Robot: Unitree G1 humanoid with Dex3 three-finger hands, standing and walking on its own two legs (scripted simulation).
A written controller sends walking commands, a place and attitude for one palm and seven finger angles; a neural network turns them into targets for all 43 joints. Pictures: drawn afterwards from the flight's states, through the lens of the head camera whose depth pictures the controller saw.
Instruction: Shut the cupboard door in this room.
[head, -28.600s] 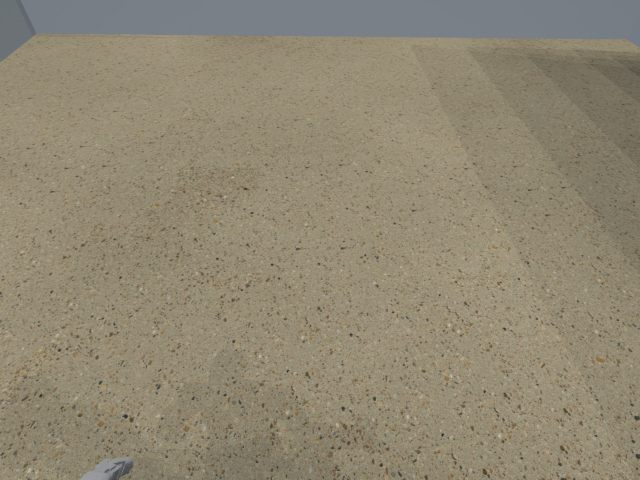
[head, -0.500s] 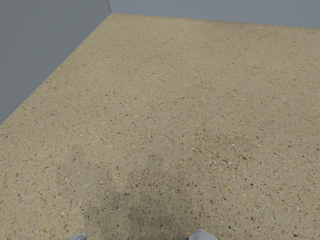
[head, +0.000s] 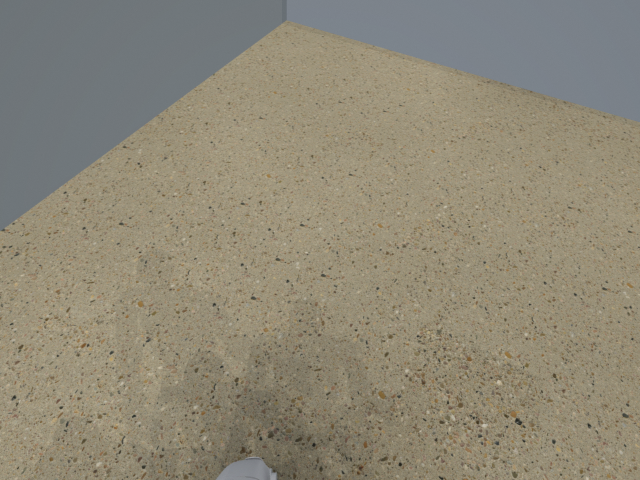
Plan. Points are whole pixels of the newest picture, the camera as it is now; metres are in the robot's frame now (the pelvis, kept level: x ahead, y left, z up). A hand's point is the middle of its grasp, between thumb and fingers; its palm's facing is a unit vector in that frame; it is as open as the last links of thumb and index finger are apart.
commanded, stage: walk to a spot facing it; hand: left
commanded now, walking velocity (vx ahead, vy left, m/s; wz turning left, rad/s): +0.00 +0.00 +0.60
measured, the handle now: out of the picture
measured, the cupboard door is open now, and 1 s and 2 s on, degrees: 77 77 77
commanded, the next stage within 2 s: none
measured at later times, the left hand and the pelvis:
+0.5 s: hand (214, 409) +0.22 +0.17 -0.12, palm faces +0.17 -0.95 -0.26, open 7.3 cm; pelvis +0.10 -0.04 +0.01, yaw +12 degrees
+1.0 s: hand out of the picture -0.03 +0.20 -0.18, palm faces +0.55 -0.80 -0.24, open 7.3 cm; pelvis +0.07 -0.01 +0.01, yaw +31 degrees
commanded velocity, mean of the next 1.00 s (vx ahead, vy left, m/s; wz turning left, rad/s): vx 0.00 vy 0.00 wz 0.60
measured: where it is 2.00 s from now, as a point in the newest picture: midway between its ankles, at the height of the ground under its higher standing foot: outside the picture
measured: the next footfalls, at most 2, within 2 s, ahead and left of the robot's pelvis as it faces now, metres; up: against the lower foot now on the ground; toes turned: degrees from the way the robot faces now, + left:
right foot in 0.44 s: +0.21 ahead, -0.13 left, +0.00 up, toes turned +5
left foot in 0.92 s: +0.04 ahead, +0.09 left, +0.00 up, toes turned +35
